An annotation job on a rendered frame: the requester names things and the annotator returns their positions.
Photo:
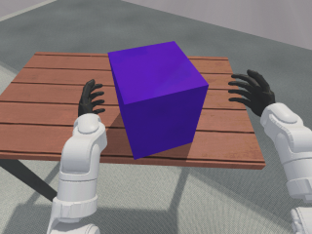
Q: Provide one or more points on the robot right upper arm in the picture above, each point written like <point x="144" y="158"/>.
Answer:
<point x="302" y="220"/>

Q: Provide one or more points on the robot right hand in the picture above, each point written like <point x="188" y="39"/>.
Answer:
<point x="257" y="92"/>

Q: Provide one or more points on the robot left upper arm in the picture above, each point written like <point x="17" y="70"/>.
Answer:
<point x="75" y="228"/>

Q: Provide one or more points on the carton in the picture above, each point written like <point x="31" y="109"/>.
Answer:
<point x="160" y="95"/>

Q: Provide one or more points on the robot left forearm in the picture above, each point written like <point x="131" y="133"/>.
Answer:
<point x="78" y="172"/>

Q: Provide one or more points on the robot right forearm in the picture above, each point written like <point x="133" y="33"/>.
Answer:
<point x="293" y="142"/>

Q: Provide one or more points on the table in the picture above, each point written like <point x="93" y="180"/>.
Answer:
<point x="40" y="106"/>

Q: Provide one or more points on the robot left hand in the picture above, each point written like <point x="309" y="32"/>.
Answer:
<point x="86" y="104"/>

